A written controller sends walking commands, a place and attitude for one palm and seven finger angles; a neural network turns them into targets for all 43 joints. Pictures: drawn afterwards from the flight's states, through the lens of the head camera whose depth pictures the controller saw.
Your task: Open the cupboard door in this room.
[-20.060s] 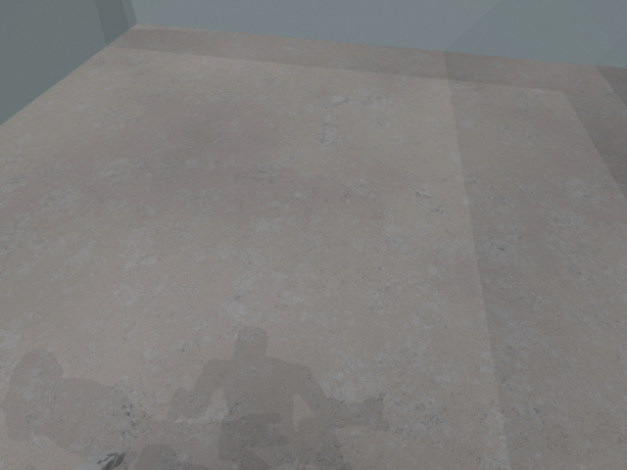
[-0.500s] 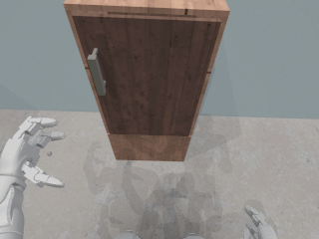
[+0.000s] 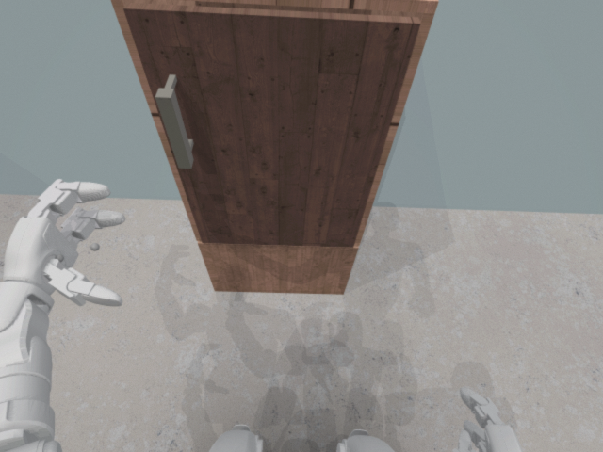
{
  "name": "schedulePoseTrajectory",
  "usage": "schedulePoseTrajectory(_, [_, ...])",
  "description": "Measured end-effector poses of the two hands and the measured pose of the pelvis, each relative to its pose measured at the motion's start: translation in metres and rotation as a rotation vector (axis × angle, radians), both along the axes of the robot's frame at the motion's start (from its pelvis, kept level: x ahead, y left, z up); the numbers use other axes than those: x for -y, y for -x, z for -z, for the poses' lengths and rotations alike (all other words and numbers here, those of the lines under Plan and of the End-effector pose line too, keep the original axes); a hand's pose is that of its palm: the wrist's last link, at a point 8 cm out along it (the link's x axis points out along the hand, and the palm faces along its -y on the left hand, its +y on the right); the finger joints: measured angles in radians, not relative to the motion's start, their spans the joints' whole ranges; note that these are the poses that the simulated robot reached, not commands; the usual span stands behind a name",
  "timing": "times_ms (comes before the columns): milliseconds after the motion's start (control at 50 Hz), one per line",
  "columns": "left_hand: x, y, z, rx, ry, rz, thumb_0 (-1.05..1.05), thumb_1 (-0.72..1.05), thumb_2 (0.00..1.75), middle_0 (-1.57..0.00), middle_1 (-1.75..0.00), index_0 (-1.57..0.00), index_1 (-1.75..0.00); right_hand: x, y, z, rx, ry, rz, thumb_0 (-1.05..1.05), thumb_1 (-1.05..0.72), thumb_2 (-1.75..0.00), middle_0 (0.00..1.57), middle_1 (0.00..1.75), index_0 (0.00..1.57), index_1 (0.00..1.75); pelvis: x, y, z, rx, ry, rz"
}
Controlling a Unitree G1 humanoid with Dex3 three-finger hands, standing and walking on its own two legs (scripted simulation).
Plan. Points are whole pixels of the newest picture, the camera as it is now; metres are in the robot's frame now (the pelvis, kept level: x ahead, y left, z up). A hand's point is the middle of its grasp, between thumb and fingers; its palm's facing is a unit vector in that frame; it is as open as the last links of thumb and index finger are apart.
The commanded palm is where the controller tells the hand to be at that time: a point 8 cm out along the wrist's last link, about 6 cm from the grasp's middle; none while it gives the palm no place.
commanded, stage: move the hooked fingers beside the handle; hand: left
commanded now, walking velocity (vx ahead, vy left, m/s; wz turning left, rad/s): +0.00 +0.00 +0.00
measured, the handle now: (179, 123) +0.60 +0.23 +0.05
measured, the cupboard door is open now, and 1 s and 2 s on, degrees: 0 0 0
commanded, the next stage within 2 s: none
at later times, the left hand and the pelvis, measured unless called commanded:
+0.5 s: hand (104, 202) +0.42 +0.29 +0.07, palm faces +0.02 -1.00 +0.00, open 14.0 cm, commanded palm +0.40 +0.34 +0.06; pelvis +0.00 +0.02 -0.01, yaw -2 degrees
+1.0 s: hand (118, 163) +0.49 +0.29 +0.07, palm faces +0.02 -1.00 -0.01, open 14.0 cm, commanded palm +0.48 +0.34 +0.06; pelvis +0.00 +0.02 -0.02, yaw -2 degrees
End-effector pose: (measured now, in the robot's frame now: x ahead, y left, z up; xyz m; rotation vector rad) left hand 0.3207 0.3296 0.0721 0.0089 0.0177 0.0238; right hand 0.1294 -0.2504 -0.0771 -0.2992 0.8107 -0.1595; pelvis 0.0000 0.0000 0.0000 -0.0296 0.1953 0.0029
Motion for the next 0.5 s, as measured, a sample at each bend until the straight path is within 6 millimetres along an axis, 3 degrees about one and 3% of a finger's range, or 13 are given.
schedulePoseTrajectory(280, [-0.012,-0.039,0.005,0.004,0.004,0.003,-0.01,-0.5,0.3,-0.3,-1.2,-0.3,-1.2,0.008,0.053,0.013,-0.186,0.027,0.088,0.01,-0.9,-0.9,0.21,0.3,0.2,0.3,-0.009,-0.002,0.004,-0.051,0.007,0.016])
schedulePoseTrajectory(500, [-0.015,-0.073,0.005,0.005,0.012,0.008,-0.01,-0.5,0.3,-0.3,-1.2,-0.3,-1.2,0.0,0.072,0.016,-0.254,0.031,0.125,0.01,-0.9,-0.9,0.21,0.3,0.2,0.3,-0.016,-0.001,0.007,-0.08,0.015,0.023])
